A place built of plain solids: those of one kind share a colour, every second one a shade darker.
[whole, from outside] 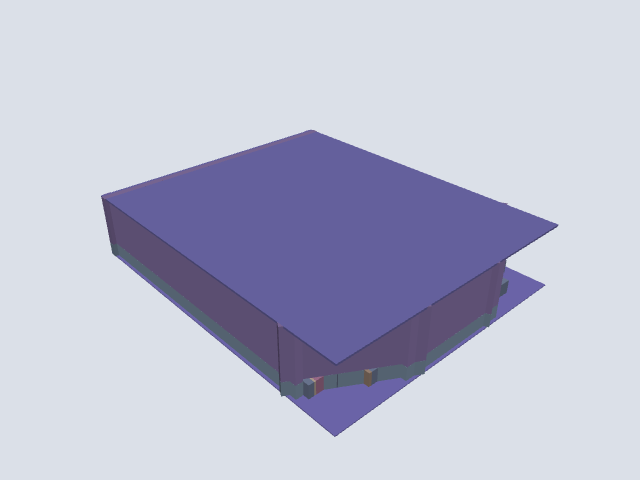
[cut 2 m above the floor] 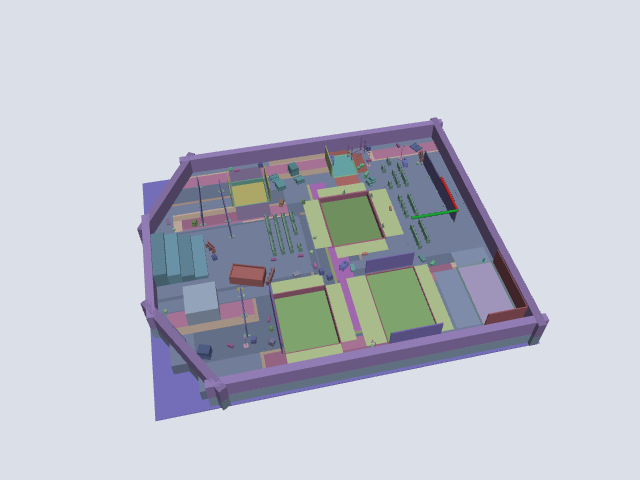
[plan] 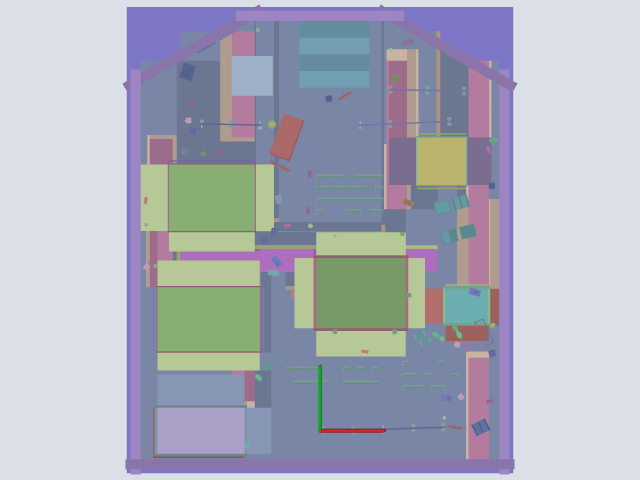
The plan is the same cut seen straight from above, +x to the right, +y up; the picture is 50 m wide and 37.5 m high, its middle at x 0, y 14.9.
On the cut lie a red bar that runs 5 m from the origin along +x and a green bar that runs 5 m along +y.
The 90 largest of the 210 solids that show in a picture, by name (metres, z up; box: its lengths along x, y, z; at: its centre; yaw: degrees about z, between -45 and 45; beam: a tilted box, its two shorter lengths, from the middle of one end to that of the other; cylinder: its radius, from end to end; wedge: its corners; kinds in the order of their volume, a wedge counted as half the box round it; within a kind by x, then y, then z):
{
 "floor_ground_1": {"box": [0.5, 8.1, 1.5], "at": [-13.75, 24.85, -0.75]},
 "floor_ground_2": {"box": [1.1, 13.2, 1.5], "at": [-13.45, 4.6, -0.75]},
 "floor_ground_3": {"box": [2.3, 5.8, 1.5], "at": [-12.35, 26.0, -0.75]},
 "floor_ground_4": {"box": [3.4, 6.3, 1.5], "at": [-9.5, 25.75, -0.75]},
 "floor_ground_5": {"box": [3.1, 2.3, 1.5], "at": [-9.35, 30.05, -0.75]},
 "floor_ground_6": {"box": [6.2, 1.7, 1.5], "at": [-8.1, 21.75, -0.75]},
 "floor_ground_7": {"box": [1.3, 2.9, 1.5], "at": [-4.45, 3.25, -0.75]},
 "floor_ground_8": {"box": [1.4, 11.21, 1.5], "at": [-4.3, 26.41, -0.75]},
 "floor_ground_9": {"box": [0.8, 6.3, 1.5], "at": [-4.2, 9.25, -0.75]},
 "floor_ground_10": {"box": [0.4, 15.41, 1.5], "at": [-3.4, 24.31, -0.75]},
 "floor_ground_11": {"box": [1.8, 3.0, 1.5], "at": [-2.9, 9.5, -0.75]},
 "floor_ground_12": {"box": [4.8, 1.0, 1.5], "at": [-2.7, 15.0, -0.75]},
 "floor_ground_13": {"box": [3.5, 2.0, 1.5], "at": [-2.05, 6.8, -0.75]},
 "floor_ground_14": {"box": [25.4, 0.22, 1.5], "at": [-1.3, -2.11, -0.75]},
 "floor_ground_15": {"box": [8.4, 0.7, 1.5], "at": [0.6, 15.95, -0.75]},
 "floor_ground_16": {"box": [8.0, 15.71, 1.5], "at": [0.8, 24.16, -0.75]},
 "floor_ground_17": {"box": [17.1, 0.2, 1.5], "at": [2.85, -1.9, -0.75]},
 "floor_ground_18": {"box": [15.2, 7.6, 1.5], "at": [3.8, 2.0, -0.75]},
 "floor_ground_19": {"box": [0.2, 14.71, 1.5], "at": [4.9, 24.66, -0.75]},
 "floor_ground_20": {"box": [0.2, 9.61, 1.5], "at": [5.1, 27.21, -0.75]},
 "floor_ground_21": {"box": [1.6, 1.8, 1.5], "at": [5.9, 16.4, -0.75]},
 "floor_ground_22": {"box": [2.5, 1.4, 1.5], "at": [6.45, 30.5, -0.75]},
 "floor_ground_23": {"box": [2.5, 2.8, 1.5], "at": [7.95, 15.9, -0.75]},
 "floor_ground_24": {"box": [2.1, 1.8, 1.5], "at": [8.15, 18.2, -0.75]},
 "floor_ground_25": {"box": [3.1, 0.8, 1.5], "at": [8.25, 7.4, -0.75]},
 "floor_ground_26": {"box": [1.4, 8.2, 1.5], "at": [8.4, 27.1, -0.75]},
 "floor_ground_27": {"box": [4.7, 1.2, 1.5], "at": [9.05, 6.4, -0.75]},
 "floor_ground_28": {"box": [0.4, 6.7, 1.5], "at": [9.4, 15.75, -0.75]},
 "floor_ground_29": {"box": [1.1, 7.8, 1.5], "at": [10.15, 15.2, -0.75]},
 "floor_ground_30": {"box": [2.1, 5.9, 1.5], "at": [10.45, 25.95, -0.75]},
 "floor_ground_31": {"box": [0.8, 10.42, 1.5], "at": [13.6, 2.99, -0.75]},
 "floor_ground_32": {"box": [0.6, 9.7, 1.5], "at": [13.7, 24.05, -0.75]},
 "wall_1": {"box": [0.8, 31.65, 5.6], "at": [-14.4, 12.4, 2.8]},
 "wall_2": {"box": [12.36, 0.8, 5.6], "at": [-9.89, 29.87, 2.8], "yaw": 30.0},
 "wall_3": {"box": [30.4, 0.8, 5.6], "at": [0.0, -2.62, 2.8]},
 "wall_4": {"box": [13.16, 0.8, 5.6], "at": [0.0, 32.41, 2.8]},
 "wall_5": {"box": [12.36, 0.8, 5.6], "at": [9.89, 29.87, 2.8], "yaw": -30.0},
 "wall_6": {"box": [0.8, 31.65, 5.6], "at": [14.4, 12.4, 2.8]},
 "ceil_hall_1": {"box": [30.2, 36.43, 0.2], "at": [0.0, 14.89, 5.5]},
 "wall_foot_1": {"box": [0.8, 31.65, 1.5], "at": [-14.4, 12.4, -0.75]},
 "wall_foot_2": {"box": [12.36, 0.8, 1.5], "at": [-9.89, 29.87, -0.75], "yaw": 30.0},
 "wall_foot_3": {"box": [30.4, 0.8, 1.5], "at": [0.0, -2.62, -0.75]},
 "wall_foot_4": {"box": [13.16, 0.8, 1.5], "at": [0.0, 32.41, -0.75]},
 "wall_foot_5": {"box": [12.36, 0.8, 1.5], "at": [9.89, 29.87, -0.75], "yaw": -30.0},
 "wall_foot_6": {"box": [0.8, 31.65, 1.5], "at": [14.4, 12.4, -0.75]},
 "floor_apron_bay_1": {"box": [2.1, 5.2, 1.5], "at": [-12.95, 18.2, -0.75]},
 "floor_apron_bay_2": {"box": [8.0, 1.4, 1.5], "at": [-8.7, 5.4, -0.75]},
 "floor_apron_bay_3": {"box": [8.0, 2.0, 1.5], "at": [-8.7, 12.3, -0.75]},
 "floor_apron_bay_4": {"box": [6.7, 1.5, 1.5], "at": [-8.45, 14.75, -0.75]},
 "floor_apron_bay_5": {"box": [1.4, 5.2, 1.5], "at": [-4.3, 18.2, -0.75]},
 "floor_apron_bay_6": {"box": [1.5, 5.5, 1.5], "at": [-1.25, 10.75, -0.75]},
 "floor_apron_bay_7": {"box": [7.0, 2.0, 1.5], "at": [3.2, 6.8, -0.75]},
 "floor_apron_bay_8": {"box": [7.0, 1.8, 1.5], "at": [3.2, 14.6, -0.75]},
 "floor_apron_bay_9": {"box": [1.3, 5.5, 1.5], "at": [7.55, 10.75, -0.75]},
 "floor_base_1": {"box": [30.2, 36.43, 0.1], "at": [0.0, 14.89, -1.55]},
 "floor_void_bay_1": {"box": [8.0, 5.0, 1.34], "at": [-8.7, 8.7, -0.83]},
 "floor_void_bay_2": {"box": [6.7, 5.2, 0.72], "at": [-8.45, 18.2, -1.14]},
 "floor_void_bay_3": {"box": [7.0, 5.5, 0.78], "at": [3.2, 10.75, -1.11]},
 "floor_aisle_1": {"box": [0.5, 4.4, 1.5], "at": [-13.05, 13.4, -0.75]},
 "floor_aisle_2": {"box": [1.4, 2.0, 1.5], "at": [-12.6, 21.8, -0.75]},
 "floor_aisle_3": {"box": [1.8, 8.3, 1.5], "at": [-6.0, 27.05, -0.75]},
 "floor_aisle_4": {"box": [1.6, 1.9, 1.5], "at": [6.0, 18.25, -0.75]},
 "floor_aisle_5": {"box": [1.4, 6.0, 1.5], "at": [6.1, 25.9, -0.75]},
 "floor_aisle_6": {"box": [1.6, 7.92, 1.5], "at": [12.4, 1.74, -0.75]},
 "floor_aisle_7": {"box": [1.6, 5.9, 1.5], "at": [12.4, 14.25, -0.75]},
 "floor_aisle_8": {"box": [1.6, 2.0, 1.5], "at": [12.4, 18.2, -0.75]},
 "floor_aisle_9": {"box": [1.6, 1.5, 1.5], "at": [12.4, 23.65, -0.75]},
 "floor_aisle_10": {"box": [1.6, 4.5, 1.5], "at": [12.4, 26.65, -0.75]},
 "floor_void_pit_1": {"box": [6.8, 3.6, 1.5], "at": [-9.3, 0.0, -0.75]},
 "floor_under_aisle_1": {"box": [0.9, 8.3, 1.5], "at": [-7.35, 27.05, -0.75]},
 "floor_under_aisle_2": {"box": [0.7, 6.9, 1.5], "at": [7.15, 26.35, -0.75]},
 "floor_under_aisle_3": {"box": [0.9, 6.8, 1.5], "at": [11.15, 14.7, -0.75]},
 "floor_under_aisle_4": {"box": [0.7, 7.0, 1.5], "at": [13.65, 14.6, -0.75]},
 "floor_apron_pit_1": {"box": [6.8, 2.4, 1.5], "at": [-9.3, 3.2, -0.75]},
 "floor_apron_pit_2": {"box": [1.9, 3.6, 1.5], "at": [-4.75, 0.0, -0.75]},
 "wall_bank_1": {"box": [5.5, 1.3, 0.46], "at": [1.12, 27.46, 0.23]},
 "wall_bank_2": {"box": [5.5, 1.3, 0.92], "at": [1.12, 28.76, 0.46]},
 "wall_bank_3": {"box": [5.5, 1.3, 1.38], "at": [1.12, 30.06, 0.69]},
 "wall_bank_4": {"box": [5.5, 1.3, 1.84], "at": [1.12, 31.36, 0.92]},
 "wall_booth_1": {"box": [3.2, 3.1, 2.7], "at": [-5.3, 27.73, 1.35]},
 "floor_apron_well_1": {"box": [2.1, 3.7, 1.5], "at": [6.45, 21.05, -0.75]},
 "floor_apron_well_2": {"box": [1.9, 3.7, 1.5], "at": [12.45, 21.05, -0.75]},
 "floor_aisle_cross_1": {"box": [6.2, 0.7, 1.5], "at": [-7.8, 13.65, -0.75]},
 "floor_aisle_cross_2": {"box": [2.7, 1.8, 1.5], "at": [-3.35, 13.3, -0.75]},
 "floor_fixed_patch_1": {"box": [3.3, 2.7, 1.5], "at": [11.45, 9.75, -0.75]},
 "floor_void_well_1": {"box": [3.8, 3.7, 0.92], "at": [9.5, 21.05, -1.04]},
 "floor_apron_patch_1": {"box": [1.4, 2.7, 1.5], "at": [8.9, 9.75, -0.75]},
 "floor_apron_patch_2": {"box": [3.3, 1.2, 1.5], "at": [11.45, 7.6, -0.75]},
 "skip_1": {"box": [1.46, 3.16, 0.93], "at": [-2.59, 22.92, 0.47], "yaw": -19.9},
 "floor_chase_1": {"box": [0.3, 8.2, 1.5], "at": [9.25, 27.1, -0.75]}
}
